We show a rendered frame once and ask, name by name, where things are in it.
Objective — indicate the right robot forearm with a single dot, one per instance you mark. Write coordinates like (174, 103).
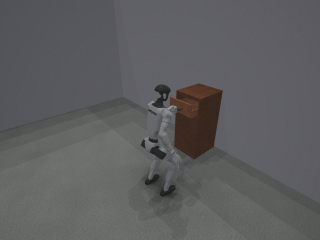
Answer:
(168, 147)

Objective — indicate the cabinet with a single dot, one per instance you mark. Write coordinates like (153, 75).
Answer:
(195, 136)

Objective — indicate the robot right hand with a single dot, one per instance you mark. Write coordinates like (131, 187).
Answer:
(175, 159)

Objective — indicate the robot left shin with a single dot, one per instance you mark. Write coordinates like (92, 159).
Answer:
(154, 166)

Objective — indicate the right robot upper arm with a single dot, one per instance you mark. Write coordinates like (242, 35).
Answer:
(166, 117)

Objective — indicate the robot left hand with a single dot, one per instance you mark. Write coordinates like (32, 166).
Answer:
(173, 109)

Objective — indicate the drawer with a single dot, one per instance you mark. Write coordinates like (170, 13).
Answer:
(190, 107)

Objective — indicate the right robot foot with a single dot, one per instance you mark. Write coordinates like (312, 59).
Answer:
(170, 189)

